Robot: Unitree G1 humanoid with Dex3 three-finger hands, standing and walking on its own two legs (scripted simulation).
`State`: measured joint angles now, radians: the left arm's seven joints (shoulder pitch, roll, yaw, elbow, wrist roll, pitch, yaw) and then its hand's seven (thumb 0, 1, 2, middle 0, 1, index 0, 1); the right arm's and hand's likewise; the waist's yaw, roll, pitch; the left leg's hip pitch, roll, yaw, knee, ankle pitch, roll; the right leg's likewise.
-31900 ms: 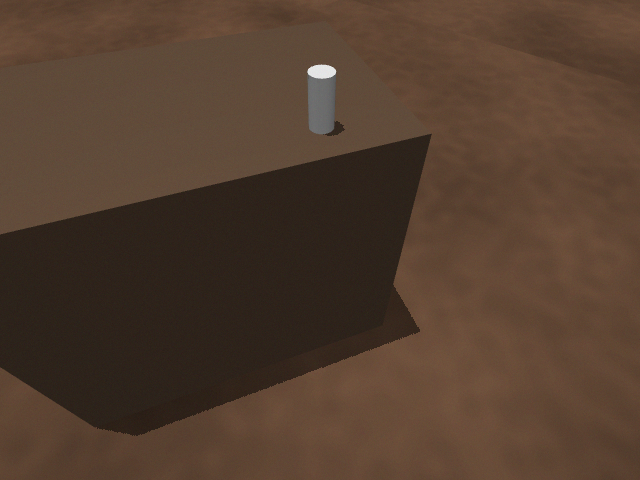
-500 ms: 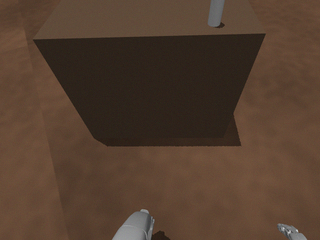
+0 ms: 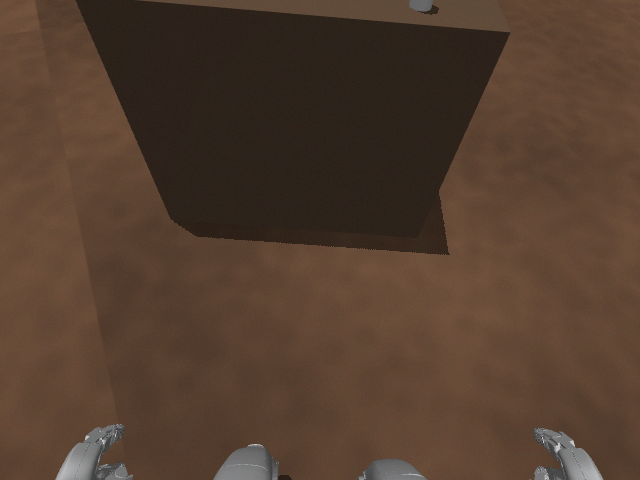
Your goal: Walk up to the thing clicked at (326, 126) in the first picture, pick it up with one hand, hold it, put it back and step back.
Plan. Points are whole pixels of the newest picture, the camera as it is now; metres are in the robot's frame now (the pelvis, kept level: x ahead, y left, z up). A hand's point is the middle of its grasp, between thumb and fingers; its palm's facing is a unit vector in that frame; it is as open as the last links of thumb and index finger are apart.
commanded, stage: step back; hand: right
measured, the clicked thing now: out of the picture +1.05 -0.18 +0.10
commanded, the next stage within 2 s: stand in 1.40 s
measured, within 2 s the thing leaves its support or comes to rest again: neither
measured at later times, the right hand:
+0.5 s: hand out of the picture -0.01 -0.25 -0.15, palm faces -0.05 +0.94 -0.34, open 7.3 cm
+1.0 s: hand out of the picture +0.08 -0.25 -0.15, palm faces -0.10 +0.92 -0.37, open 7.3 cm
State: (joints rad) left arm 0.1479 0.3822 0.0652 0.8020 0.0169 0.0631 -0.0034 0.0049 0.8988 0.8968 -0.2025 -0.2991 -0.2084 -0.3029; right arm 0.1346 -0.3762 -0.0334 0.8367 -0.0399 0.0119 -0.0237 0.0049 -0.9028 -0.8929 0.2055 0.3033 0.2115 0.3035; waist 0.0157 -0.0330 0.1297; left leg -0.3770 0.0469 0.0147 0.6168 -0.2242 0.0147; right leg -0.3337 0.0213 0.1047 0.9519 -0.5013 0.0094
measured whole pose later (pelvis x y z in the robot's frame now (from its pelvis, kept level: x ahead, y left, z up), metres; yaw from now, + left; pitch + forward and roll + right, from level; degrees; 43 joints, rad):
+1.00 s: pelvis -0.01 +0.01 +0.00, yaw +3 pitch -2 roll +0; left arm 0.09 0.35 0.04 1.01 0.01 0.01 -0.01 0.01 0.90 0.90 -0.20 -0.30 -0.21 -0.30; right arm 0.17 -0.35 -0.02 1.05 -0.02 -0.02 -0.01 0.00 -0.91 -0.89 0.20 0.30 0.21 0.30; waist 0.02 -0.01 0.06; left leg -0.24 0.01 0.00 0.57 -0.30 -0.01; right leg -0.23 -0.05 -0.05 0.58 -0.32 0.02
